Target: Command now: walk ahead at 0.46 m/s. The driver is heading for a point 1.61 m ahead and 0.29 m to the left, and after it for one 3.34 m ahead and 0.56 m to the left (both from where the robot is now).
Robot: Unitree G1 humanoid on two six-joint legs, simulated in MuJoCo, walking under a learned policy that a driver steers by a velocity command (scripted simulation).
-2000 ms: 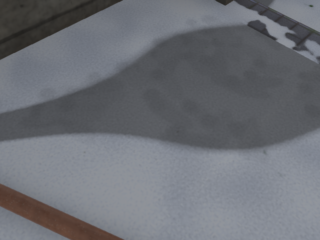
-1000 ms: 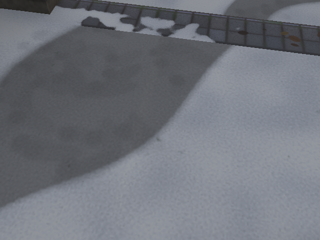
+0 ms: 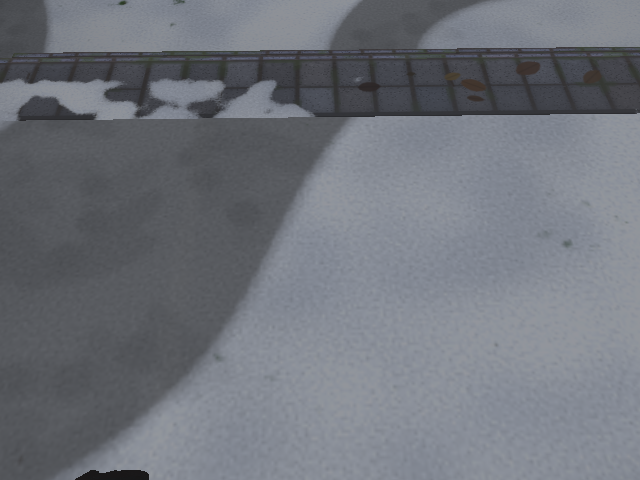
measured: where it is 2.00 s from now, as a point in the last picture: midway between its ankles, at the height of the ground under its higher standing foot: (347, 353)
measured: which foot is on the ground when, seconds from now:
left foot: up 0.00-0.20, down 0.22-0.86, up 0.88-1.00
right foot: down 0.00-0.22, up 0.24-0.84, down 0.86-1.00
